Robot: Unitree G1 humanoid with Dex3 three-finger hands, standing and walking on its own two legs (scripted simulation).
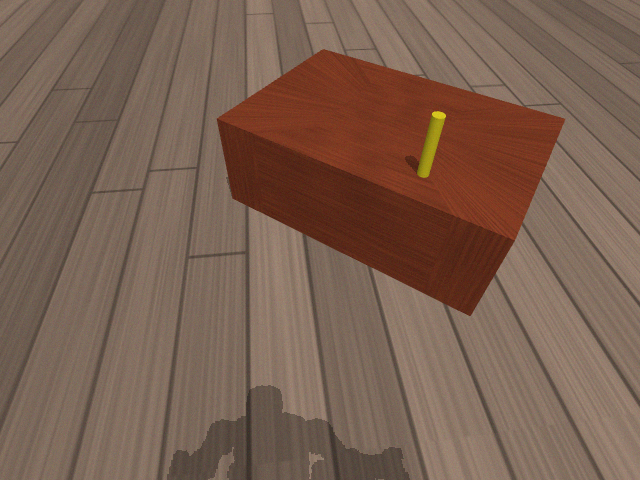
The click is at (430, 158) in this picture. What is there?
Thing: slim round
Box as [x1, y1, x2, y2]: [417, 111, 445, 177]
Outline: 439,111 433,112 430,119 417,170 417,174 422,177 427,176 429,173 445,117 445,114
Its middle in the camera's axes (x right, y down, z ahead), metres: +0.36 -0.29 +1.23
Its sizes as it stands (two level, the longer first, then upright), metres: 0.041 0.041 0.220
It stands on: a support 0.42 m high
